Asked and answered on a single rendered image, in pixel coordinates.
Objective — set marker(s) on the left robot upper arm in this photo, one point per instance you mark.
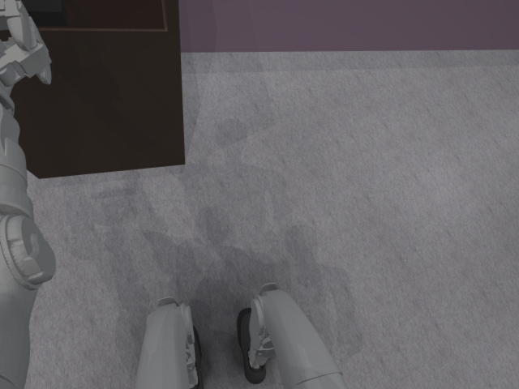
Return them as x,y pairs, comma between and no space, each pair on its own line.
26,262

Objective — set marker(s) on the handle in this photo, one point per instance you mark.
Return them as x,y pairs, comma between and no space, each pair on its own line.
47,12

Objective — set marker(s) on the robot right shin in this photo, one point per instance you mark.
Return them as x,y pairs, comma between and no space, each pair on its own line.
260,349

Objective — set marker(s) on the left robot hand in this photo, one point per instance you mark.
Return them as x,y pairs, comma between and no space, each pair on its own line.
25,53

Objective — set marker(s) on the drawer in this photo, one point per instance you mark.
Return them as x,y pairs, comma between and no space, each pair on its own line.
143,14

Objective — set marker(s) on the cabinet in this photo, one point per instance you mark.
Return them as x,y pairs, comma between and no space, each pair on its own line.
114,102

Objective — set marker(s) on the right robot thigh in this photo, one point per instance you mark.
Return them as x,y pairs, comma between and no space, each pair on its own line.
303,358

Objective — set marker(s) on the left robot forearm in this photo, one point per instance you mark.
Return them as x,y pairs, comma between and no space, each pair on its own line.
13,169

